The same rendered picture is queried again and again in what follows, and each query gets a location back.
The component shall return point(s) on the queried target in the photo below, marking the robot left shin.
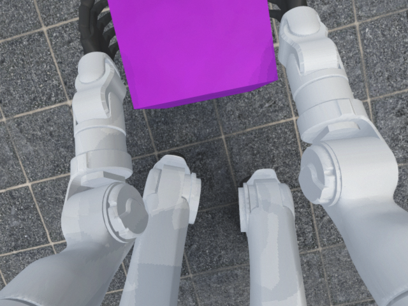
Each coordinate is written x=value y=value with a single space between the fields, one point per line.
x=154 y=175

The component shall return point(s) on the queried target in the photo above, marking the robot left hand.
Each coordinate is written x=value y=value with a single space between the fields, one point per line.
x=91 y=28

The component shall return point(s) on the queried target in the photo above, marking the robot left forearm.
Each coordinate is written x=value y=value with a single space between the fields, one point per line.
x=99 y=126

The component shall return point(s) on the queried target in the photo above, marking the robot right hand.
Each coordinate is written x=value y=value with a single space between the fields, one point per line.
x=284 y=5

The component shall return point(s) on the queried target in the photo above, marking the left robot upper arm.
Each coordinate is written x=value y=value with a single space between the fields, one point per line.
x=100 y=226

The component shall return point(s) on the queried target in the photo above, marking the robot left thigh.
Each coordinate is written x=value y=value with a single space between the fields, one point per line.
x=153 y=276

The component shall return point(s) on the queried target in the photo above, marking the right robot upper arm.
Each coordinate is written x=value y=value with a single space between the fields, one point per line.
x=354 y=180

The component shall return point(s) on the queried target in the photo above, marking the robot right forearm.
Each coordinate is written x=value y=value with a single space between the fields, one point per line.
x=319 y=85

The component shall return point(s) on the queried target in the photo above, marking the carton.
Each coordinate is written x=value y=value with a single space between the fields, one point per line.
x=177 y=52

